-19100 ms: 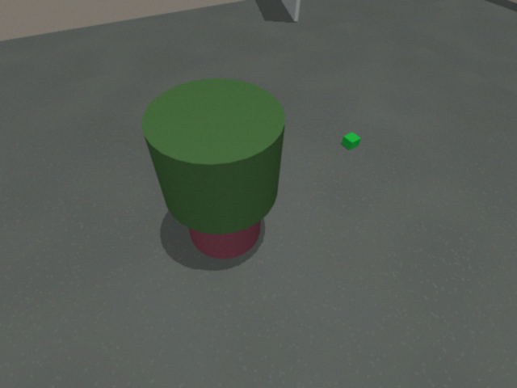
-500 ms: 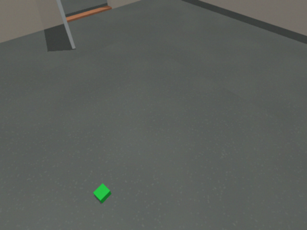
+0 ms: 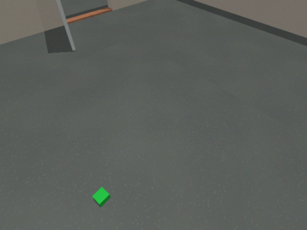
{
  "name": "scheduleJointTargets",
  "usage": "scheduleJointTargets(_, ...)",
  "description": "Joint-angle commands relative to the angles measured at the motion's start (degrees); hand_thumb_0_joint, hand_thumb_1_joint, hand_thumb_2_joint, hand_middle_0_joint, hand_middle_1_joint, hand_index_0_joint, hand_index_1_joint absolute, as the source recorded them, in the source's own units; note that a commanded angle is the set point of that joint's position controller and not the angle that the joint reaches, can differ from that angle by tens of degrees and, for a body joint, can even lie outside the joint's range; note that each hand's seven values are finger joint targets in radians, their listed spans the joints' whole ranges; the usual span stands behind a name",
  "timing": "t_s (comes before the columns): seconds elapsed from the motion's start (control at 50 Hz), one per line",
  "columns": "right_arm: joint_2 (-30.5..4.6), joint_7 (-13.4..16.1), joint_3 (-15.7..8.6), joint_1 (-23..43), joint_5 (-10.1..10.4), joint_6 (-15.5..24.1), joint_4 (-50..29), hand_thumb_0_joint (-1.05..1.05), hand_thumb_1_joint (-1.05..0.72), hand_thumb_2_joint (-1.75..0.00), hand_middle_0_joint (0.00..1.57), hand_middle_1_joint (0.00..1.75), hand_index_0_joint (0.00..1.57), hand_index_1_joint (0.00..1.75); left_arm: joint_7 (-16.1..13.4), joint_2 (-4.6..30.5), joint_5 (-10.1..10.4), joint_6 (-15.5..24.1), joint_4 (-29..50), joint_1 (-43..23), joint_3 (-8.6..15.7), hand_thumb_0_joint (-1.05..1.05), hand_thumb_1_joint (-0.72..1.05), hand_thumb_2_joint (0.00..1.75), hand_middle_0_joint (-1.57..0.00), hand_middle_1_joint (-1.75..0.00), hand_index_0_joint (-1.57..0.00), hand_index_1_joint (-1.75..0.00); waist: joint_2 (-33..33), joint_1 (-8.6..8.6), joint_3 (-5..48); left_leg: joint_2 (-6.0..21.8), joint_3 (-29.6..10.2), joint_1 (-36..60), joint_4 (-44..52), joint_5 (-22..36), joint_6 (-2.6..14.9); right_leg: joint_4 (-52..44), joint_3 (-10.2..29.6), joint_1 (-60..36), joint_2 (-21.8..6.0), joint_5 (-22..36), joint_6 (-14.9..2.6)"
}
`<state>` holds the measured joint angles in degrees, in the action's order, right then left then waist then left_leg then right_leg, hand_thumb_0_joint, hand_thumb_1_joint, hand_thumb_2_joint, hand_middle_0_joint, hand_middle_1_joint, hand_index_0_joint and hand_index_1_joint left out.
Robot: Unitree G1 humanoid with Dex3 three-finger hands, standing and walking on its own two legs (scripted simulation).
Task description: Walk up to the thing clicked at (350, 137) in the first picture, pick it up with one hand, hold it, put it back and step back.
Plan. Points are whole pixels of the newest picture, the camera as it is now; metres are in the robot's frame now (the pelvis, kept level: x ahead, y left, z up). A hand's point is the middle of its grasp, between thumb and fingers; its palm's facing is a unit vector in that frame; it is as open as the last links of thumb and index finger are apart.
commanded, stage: stand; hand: left
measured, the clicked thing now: (101, 196) +0.44 +0.30 -0.75
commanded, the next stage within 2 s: none
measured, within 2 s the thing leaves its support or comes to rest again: neither
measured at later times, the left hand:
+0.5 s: hand out of the picture +0.08 +0.25 -0.16, palm faces -0.03 -0.94 -0.34, open 7.4 cm
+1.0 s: hand out of the picture +0.07 +0.25 -0.16, palm faces -0.03 -0.94 -0.34, open 7.4 cm
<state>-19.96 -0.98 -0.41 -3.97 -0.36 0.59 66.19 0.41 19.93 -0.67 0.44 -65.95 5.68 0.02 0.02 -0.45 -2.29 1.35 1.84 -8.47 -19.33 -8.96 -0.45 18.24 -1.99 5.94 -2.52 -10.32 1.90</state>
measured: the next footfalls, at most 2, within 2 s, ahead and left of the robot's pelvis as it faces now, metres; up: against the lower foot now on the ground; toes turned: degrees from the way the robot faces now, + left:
none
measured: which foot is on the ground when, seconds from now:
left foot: down 0.00-1.00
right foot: down 0.00-1.00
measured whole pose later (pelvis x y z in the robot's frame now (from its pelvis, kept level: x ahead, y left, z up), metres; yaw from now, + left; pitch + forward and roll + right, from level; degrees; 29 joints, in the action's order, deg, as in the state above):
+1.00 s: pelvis +0.01 +0.00 +0.00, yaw +0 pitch -2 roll +0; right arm -20.1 -0.8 -0.1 -5.6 -0.3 0.2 65.9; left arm 0.4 20.2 -0.8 0.0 -64.9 7.1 0.0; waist -0.1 -0.4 -2.6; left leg 1.5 1.8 -7.7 -18.9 -9.4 -0.7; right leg 17.9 -2.1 5.2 -2.4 -10.8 1.7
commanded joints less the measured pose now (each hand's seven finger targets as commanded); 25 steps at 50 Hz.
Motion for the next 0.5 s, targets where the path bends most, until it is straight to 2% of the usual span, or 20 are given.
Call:
scheduleJointTargets(0.0,-12.25,1.03,-2.18,3.24,-0.16,1.22,-3.7,0.0,-0.9,-0.9,0.2,0.3,0.2,0.3,-0.71,12.31,-0.03,1.46,3.57,-2.07,2.3,0.0,0.9,0.9,-0.2,-0.3,-0.2,-0.3,0.2,0.2,4.84,6.88,-5.77,3.26,3.06,8.4,0.84,-2.93,4.36,0.63,-5.85,6.48,-1.86)
scheduleJointTargets(0.06,-12.18,1.11,-2.2,3.01,-0.2,1.09,-3.64,0.0,-0.9,-0.9,0.2,0.3,0.2,0.3,-0.8,12.39,0.02,1.43,3.81,-2.46,2.36,0.0,0.9,0.9,-0.2,-0.3,-0.2,-0.3,-0.03,0.0,4.88,6.95,-5.33,3.48,2.51,8.94,0.98,-3.17,4.58,0.3,-6.08,7.55,-2.04)
scheduleJointTargets(0.16,-12.14,1.1,-2.01,3.02,-0.2,1.1,-3.74,0.0,-0.9,-0.9,0.2,0.3,0.2,0.3,-0.74,12.44,-0.06,1.34,3.86,-2.34,2.34,0.0,0.9,0.9,-0.2,-0.3,-0.2,-0.3,-0.15,0.13,4.31,6.97,-5.4,2.67,3.26,7.51,0.87,-3.46,4.49,-0.22,-6.04,6.61,-1.96)
scheduleJointTargets(0.24,-12.22,1.11,-2.08,3.21,-0.09,1.05,-3.72,0.0,-0.9,-0.9,0.2,0.3,0.2,0.3,-0.81,12.44,0.05,1.34,3.97,-2.13,2.27,0.0,0.9,0.9,-0.2,-0.3,-0.2,-0.3,0.15,0.3,4.24,7.02,-5.62,3.29,3.34,8.48,0.76,-3.49,4.4,0.07,-5.88,6.1,-2.03)
scheduleJointTargets(0.32,-12.15,1.2,-1.99,2.69,-0.16,1.09,-3.78,0.0,-0.9,-0.9,0.2,0.3,0.2,0.3,-0.81,12.5,-0.06,1.3,4.25,-2.64,2.32,0.0,0.9,0.9,-0.2,-0.3,-0.2,-0.3,0.2,0.11,4.37,6.96,-5.34,2.54,3.2,9.3,0.88,-3.4,4.4,-1.19,-6.15,7.96,-2.1)
scheduleJointTargets(0.38,-12.39,1.18,-2.04,2.59,-0.19,1.07,-3.81,0.0,-0.9,-0.9,0.2,0.3,0.2,0.3,-0.81,12.29,0.0,1.13,4.18,-2.24,2.26,0.0,0.9,0.9,-0.2,-0.3,-0.2,-0.3,0.47,0.21,3.33,6.76,-5.49,2.04,4.03,6.26,0.64,-3.82,4.21,0.08,-5.76,4.44,-2.04)
scheduleJointTargets(0.46,-12.5,1.09,-2.08,2.79,-0.07,0.96,-3.83,0.0,-0.9,-0.9,0.2,0.3,0.2,0.3,-0.68,12.21,-0.08,1.07,4.05,-1.58,2.19,0.0,0.9,0.9,-0.2,-0.3,-0.2,-0.3,0.36,0.45,2.87,6.7,-5.81,1.92,4.5,2.82,0.77,-4.04,4.19,0.77,-5.66,2.16,-2.17)
scheduleJointTargets(0.48,-12.16,1.06,-2.1,2.43,-0.22,0.97,-3.86,0.0,-0.9,-0.9,0.2,0.3,0.2,0.3,-0.69,12.78,-0.02,1.12,4.25,-1.94,2.38,0.0,0.9,0.9,-0.2,-0.3,-0.2,-0.3,-0.46,0.26,3.17,6.65,-5.59,2.03,4.21,3.46,0.85,-3.9,4.54,0.54,-5.83,2.45,-2.35)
